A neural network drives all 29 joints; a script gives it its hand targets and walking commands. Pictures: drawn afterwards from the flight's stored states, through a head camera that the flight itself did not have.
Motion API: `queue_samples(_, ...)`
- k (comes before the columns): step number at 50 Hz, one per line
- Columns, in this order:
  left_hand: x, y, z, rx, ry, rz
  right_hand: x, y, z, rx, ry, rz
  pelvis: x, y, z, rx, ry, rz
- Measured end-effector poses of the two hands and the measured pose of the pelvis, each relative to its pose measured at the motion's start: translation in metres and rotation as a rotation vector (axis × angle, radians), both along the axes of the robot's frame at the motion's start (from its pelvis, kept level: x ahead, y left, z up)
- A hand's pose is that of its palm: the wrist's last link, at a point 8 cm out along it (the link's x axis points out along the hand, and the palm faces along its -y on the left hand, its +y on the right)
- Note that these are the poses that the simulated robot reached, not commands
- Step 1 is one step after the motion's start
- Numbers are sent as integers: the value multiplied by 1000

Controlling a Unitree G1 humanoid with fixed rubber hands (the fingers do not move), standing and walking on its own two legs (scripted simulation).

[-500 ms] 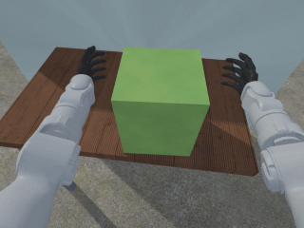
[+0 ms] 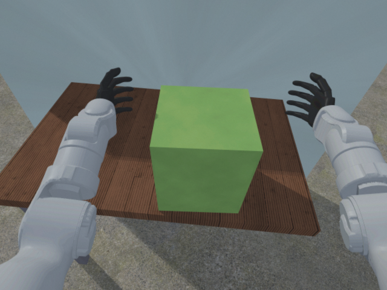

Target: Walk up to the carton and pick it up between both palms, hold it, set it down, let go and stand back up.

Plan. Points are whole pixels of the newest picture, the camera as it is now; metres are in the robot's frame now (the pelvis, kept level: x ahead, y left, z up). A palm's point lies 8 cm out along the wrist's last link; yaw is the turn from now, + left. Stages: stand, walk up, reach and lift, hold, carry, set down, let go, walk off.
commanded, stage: set down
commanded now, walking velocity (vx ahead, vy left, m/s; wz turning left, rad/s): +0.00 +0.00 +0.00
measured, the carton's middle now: (201, 152) +0.46 +0.00 +0.03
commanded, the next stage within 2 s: none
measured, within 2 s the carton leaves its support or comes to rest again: neither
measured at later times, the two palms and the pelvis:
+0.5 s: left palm (110, 151) +0.38 +0.19 +0.11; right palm (316, 161) +0.38 -0.23 +0.10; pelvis -0.01 -0.01 +0.00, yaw +0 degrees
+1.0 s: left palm (106, 195) +0.32 +0.19 +0.05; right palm (315, 208) +0.31 -0.23 +0.04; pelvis +0.00 +0.00 +0.00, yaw +0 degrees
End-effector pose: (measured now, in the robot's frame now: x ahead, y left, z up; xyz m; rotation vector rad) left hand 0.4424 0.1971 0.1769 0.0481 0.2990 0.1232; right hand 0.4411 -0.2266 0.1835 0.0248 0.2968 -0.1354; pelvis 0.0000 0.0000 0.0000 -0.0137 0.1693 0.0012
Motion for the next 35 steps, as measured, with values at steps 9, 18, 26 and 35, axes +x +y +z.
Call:
queue_samples(9,-23,2,-23,-16,19,2,-24,-11,-38,-11,28,26,-2,0,2,7,-54,-6)
queue_samples(18,-51,4,-57,-30,23,16,-54,-8,-76,-13,12,50,-6,-7,1,15,-76,4)
queue_samples(26,-60,-7,-72,-40,20,-7,-65,-6,-80,-12,-11,49,-5,-10,2,20,-78,-1)
queue_samples(35,-89,-9,-96,-57,7,-18,-93,-4,-100,-43,-11,45,4,-10,4,18,-135,-2)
